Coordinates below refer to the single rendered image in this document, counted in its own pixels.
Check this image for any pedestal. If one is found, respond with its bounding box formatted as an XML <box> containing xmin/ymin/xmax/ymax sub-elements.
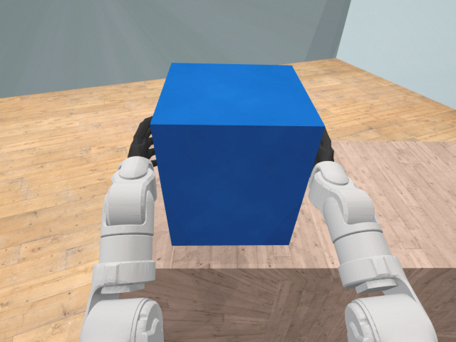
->
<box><xmin>119</xmin><ymin>140</ymin><xmax>456</xmax><ymax>342</ymax></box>

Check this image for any robot right upper arm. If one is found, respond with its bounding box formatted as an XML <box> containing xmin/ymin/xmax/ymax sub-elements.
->
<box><xmin>345</xmin><ymin>294</ymin><xmax>436</xmax><ymax>342</ymax></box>

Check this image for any robot right hand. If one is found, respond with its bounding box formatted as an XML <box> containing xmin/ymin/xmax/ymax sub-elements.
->
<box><xmin>311</xmin><ymin>128</ymin><xmax>334</xmax><ymax>172</ymax></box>

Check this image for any robot left hand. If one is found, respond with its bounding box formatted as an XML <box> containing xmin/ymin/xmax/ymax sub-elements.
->
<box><xmin>128</xmin><ymin>116</ymin><xmax>157</xmax><ymax>167</ymax></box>

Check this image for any carton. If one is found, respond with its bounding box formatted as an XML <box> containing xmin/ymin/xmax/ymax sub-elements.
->
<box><xmin>150</xmin><ymin>63</ymin><xmax>325</xmax><ymax>246</ymax></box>

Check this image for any robot right forearm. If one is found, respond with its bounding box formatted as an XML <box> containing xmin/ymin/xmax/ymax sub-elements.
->
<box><xmin>308</xmin><ymin>161</ymin><xmax>438</xmax><ymax>342</ymax></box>

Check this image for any robot left forearm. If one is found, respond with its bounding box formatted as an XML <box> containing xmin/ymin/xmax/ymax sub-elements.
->
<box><xmin>79</xmin><ymin>156</ymin><xmax>157</xmax><ymax>342</ymax></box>

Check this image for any robot left upper arm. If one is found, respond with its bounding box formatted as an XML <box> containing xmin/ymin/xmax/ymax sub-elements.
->
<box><xmin>81</xmin><ymin>298</ymin><xmax>164</xmax><ymax>342</ymax></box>

